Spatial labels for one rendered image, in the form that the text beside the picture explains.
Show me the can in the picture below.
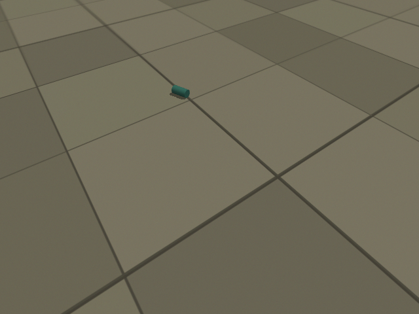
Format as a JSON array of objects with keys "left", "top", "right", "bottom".
[{"left": 172, "top": 85, "right": 190, "bottom": 98}]

